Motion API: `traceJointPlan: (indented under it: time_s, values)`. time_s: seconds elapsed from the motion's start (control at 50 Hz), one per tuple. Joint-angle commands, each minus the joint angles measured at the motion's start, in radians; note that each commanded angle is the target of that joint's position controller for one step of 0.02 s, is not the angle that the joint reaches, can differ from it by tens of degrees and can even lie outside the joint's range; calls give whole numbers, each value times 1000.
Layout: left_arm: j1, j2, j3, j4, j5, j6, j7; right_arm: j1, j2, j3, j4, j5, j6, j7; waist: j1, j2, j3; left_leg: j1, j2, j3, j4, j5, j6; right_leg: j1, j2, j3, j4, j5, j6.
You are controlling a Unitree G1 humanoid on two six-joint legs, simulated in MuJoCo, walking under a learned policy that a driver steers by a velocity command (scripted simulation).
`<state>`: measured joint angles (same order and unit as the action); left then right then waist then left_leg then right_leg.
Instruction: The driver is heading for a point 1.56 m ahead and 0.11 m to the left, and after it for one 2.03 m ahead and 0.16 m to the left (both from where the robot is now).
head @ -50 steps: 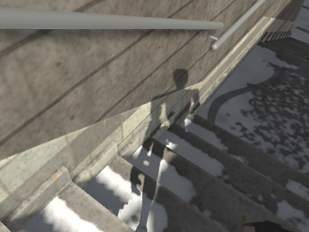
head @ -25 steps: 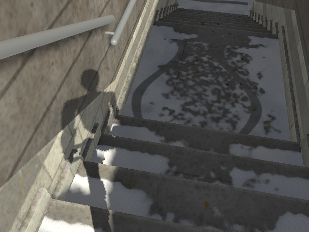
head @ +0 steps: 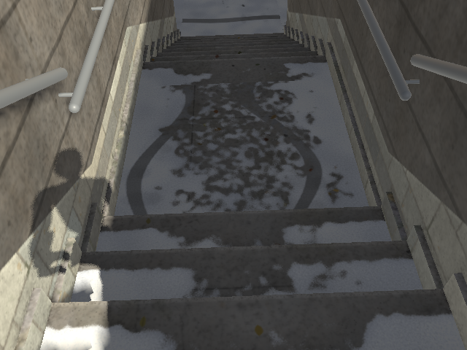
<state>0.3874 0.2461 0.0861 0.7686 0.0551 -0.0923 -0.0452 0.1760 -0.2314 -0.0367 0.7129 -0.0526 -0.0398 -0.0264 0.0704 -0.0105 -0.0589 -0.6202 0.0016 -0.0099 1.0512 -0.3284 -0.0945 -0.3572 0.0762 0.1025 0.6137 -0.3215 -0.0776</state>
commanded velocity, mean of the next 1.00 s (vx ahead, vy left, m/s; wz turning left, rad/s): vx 0.00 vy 0.00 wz -0.14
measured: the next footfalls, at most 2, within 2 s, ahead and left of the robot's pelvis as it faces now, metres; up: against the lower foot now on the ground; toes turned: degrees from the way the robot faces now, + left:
left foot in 0.16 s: +0.05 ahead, +0.13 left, +0.00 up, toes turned -4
right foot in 0.46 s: +0.03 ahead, -0.11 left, +0.00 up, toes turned -6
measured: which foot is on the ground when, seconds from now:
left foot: up 0.00-0.14, down 0.16-1.00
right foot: down 0.00-0.18, up 0.20-0.44, down 0.46-1.00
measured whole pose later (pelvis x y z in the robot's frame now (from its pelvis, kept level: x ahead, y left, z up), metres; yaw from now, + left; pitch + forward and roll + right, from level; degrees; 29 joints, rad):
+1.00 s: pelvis +0.02 +0.02 +0.01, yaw -6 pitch -1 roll +0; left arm 0.13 0.22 0.07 1.03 0.01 -0.03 -0.08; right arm 0.21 -0.22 -0.07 1.00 -0.01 -0.05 0.09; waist 0.00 0.00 0.04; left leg -0.15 0.00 0.03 0.42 -0.26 0.01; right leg -0.17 -0.01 0.01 0.44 -0.27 0.00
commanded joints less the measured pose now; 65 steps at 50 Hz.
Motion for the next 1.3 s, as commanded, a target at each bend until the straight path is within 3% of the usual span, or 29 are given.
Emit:
traceJointPlan:
  time_s: [0.02, 0.1, 0.14, 0.16, 0.18, 0.2, 0.22, 0.24, 0.26, 0.28, 0.3, 0.34, 0.36, 0.38, 0.4, 0.42, 0.46, 0.48, 0.5, 0.52, 0.54, 0.56, 0.6, 0.62, 0.7, 0.98, 1.3]
  values:
    - [49, 157, 34, -66, -7, -2, 0, -70, -38, 12, -73, 11, -4, -3, 31, -113, -25, -119, -11, -4, -112, -70, -15, 180, -296, 395, -87, 500, -269]
    - [-7, 148, 25, -78, -17, 20, 6, -9, -31, 27, -28, 23, -15, 12, 21, -88, -54, 5, -18, 9, -236, -60, -11, 132, -292, 447, -65, 595, -265]
    - [-121, 117, 0, -81, -34, 34, -9, 83, -22, 31, 3, 40, -18, 27, -80, -36, -53, 272, -10, 19, -431, 209, 33, -43, -243, 414, -54, 543, -213]
    - [-141, 98, -14, -77, -38, 39, -18, 133, -46, 20, 15, 40, -20, 31, -116, -30, -61, 456, 10, -1, -477, 352, 89, -164, -196, 379, -35, 461, -161]
    - [-28, 25, -25, -84, -37, 42, -11, 190, -175, -11, 11, 24, -29, 27, -69, 133, -164, 686, 176, -233, -518, 765, 324, -294, -52, 222, 114, 71, -10]
    - [14, 45, -10, -70, -36, 42, 9, 264, -223, -34, 11, -25, -31, 57, -119, 204, -149, 765, 366, -535, -639, 815, 565, -482, 78, 131, 348, -389, 124]
    - [-75, 115, 17, -75, -22, 52, 42, 295, -204, -46, 27, -41, -31, 64, -158, 52, -100, 753, 407, -589, -654, 710, 582, -591, 57, 141, 539, -430, 158]
    - [-81, 123, 25, -51, -2, 65, 70, 232, -173, -38, 46, -7, -31, 80, -94, 63, -54, 660, 388, -550, -661, 670, 531, -632, 49, 146, 690, -340, 173]
    - [-43, 134, 31, -4, 10, 74, 86, 143, -73, -7, 30, 26, -26, 103, -51, 59, -53, 565, 332, -452, -648, 687, 469, -602, 36, 162, 740, -249, 183]
    - [7, 96, 17, 41, 23, 74, 82, 79, 1, 17, 26, 49, -25, 125, -11, 66, -35, 481, 271, -343, -626, 727, 422, -560, 7, 159, 740, -154, 196]
    - [60, 54, 1, 80, 32, 67, 57, 43, 25, 25, 30, 53, -25, 140, 17, 49, -43, 379, 222, -249, -619, 701, 379, -476, -25, 126, 755, -76, 213]
    - [114, 11, -10, 137, 17, 56, -5, -17, 17, 31, 29, 59, -29, 158, 45, 34, -41, 180, 123, -86, -631, 498, 294, -282, -75, 15, 663, 34, 235]
    - [111, -2, -15, 153, 8, 58, -30, -44, -12, 29, 34, 63, -34, 155, 56, 37, -22, 86, 71, -13, -648, 339, 244, -163, -108, -58, 503, 62, 245]
    - [94, -11, -20, 172, -4, 59, -51, -20, -33, 29, 65, 70, -42, 150, 43, 68, 2, 16, 54, -15, -667, 183, 208, -33, -129, -81, 391, 37, 262]
    - [53, -20, -29, 174, -17, 58, -60, 20, -59, 29, 106, 77, -45, 149, 23, 85, 35, -2, 86, -67, -675, 48, 196, 34, -135, -78, 312, -6, 275]
    - [32, -11, -34, 178, -30, 55, -63, 25, -72, 30, 127, 84, -43, 161, 22, 81, 43, 1, 108, -101, -664, -13, 183, 95, -138, -77, 245, 43, 278]
    - [11, 47, -25, 181, -53, 52, -53, 31, -65, 33, 151, 105, -44, 196, 31, 65, 17, 164, 136, -182, -629, 47, 153, 128, -143, -64, 17, 168, 249]
    - [-48, 77, -25, 151, -51, 57, -39, 50, -61, 25, 156, 117, -42, 198, 2, 50, 13, 286, 135, -200, -628, 20, 148, 77, -141, -46, -96, 124, 213]
    - [-125, 116, -24, 139, -38, 57, -32, 121, -79, 6, 164, 100, -41, 177, -87, -10, 35, 330, 85, -132, -631, -65, 144, 36, -119, -73, -111, 43, 140]
    - [-170, 118, -15, 145, -40, 58, -30, 137, -117, -12, 166, 68, -44, 156, -118, -39, 99, 385, 30, -15, -640, -142, 139, -101, -90, -77, -151, -126, 82]
    - [-151, 65, -25, 164, -60, 57, -27, 60, -110, -14, 156, 45, -47, 146, -80, -23, 126, 408, 32, 12, -617, -166, 138, -122, -108, -44, -221, -109, 69]
    - [-169, 44, -30, 170, -72, 55, -26, 49, -87, -15, 159, 40, -47, 140, -94, -32, 160, 412, 22, 24, -627, -107, 144, -114, -111, -35, -236, -68, 60]
    - [-147, 46, -26, 186, -66, 58, -33, 89, -73, -15, 192, 64, -44, 138, -82, -26, 136, 456, 4, 35, -642, 65, 148, -51, -101, -63, -226, 17, 67]
    - [-121, 50, -24, 194, -61, 57, -34, 64, -63, -14, 185, 66, -43, 141, -72, 5, 96, 497, 3, 35, -638, 179, 150, -24, -97, -75, -216, 73, 71]
    - [-112, 47, -14, 214, -53, 61, -35, 52, -87, -31, 198, 59, -37, 135, -53, -10, 51, 549, 2, 41, -639, 347, 143, 40, -100, -103, -205, 209, 70]
    - [-230, 83, 7, 243, -48, 60, -29, 48, -91, -56, 252, 46, -17, 119, -58, -3, 58, 519, 3, 46, -664, 337, 126, 171, -95, -122, -241, 298, 59]
    - [-232, 91, 5, 301, -43, 64, -24, 105, -83, -57, 323, 43, -5, 117, -64, 12, 87, 532, 8, 43, -674, 306, 120, 185, -80, -132, -269, 280, 52]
